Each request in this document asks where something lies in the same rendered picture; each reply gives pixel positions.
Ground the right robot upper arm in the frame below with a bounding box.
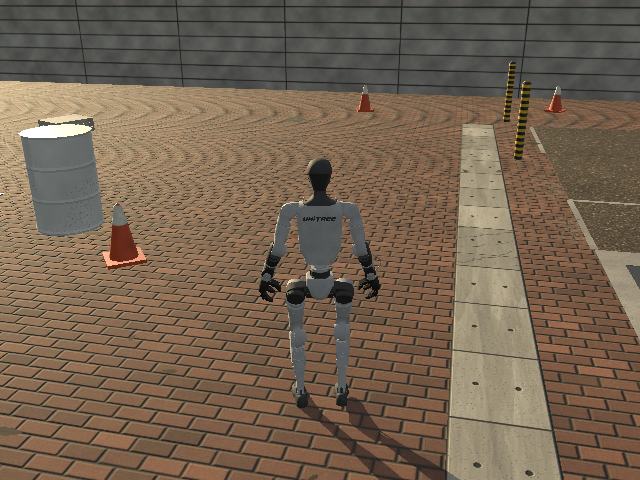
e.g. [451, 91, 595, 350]
[340, 201, 368, 257]

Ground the robot right hand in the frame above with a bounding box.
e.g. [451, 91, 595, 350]
[357, 277, 380, 299]

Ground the robot left forearm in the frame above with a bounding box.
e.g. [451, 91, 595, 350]
[261, 241, 281, 282]

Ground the robot right forearm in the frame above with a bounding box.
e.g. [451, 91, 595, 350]
[358, 241, 377, 280]

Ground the left robot upper arm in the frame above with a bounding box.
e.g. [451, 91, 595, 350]
[271, 202, 299, 257]

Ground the robot torso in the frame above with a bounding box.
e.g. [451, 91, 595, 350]
[296, 197, 343, 300]

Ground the robot left hand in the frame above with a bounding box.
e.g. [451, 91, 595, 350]
[258, 279, 281, 302]

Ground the left robot thigh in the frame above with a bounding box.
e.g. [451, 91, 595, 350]
[286, 279, 307, 348]

